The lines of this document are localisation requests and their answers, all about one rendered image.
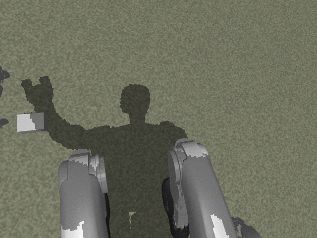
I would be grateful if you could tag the right robot foot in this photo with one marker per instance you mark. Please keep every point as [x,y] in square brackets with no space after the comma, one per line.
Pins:
[168,205]

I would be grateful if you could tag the right robot hand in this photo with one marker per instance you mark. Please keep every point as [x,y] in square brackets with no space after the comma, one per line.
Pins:
[245,230]

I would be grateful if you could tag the small box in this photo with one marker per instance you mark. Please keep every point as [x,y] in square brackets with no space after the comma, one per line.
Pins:
[30,123]

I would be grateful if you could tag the left robot hand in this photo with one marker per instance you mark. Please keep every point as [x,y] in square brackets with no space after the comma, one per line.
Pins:
[3,75]

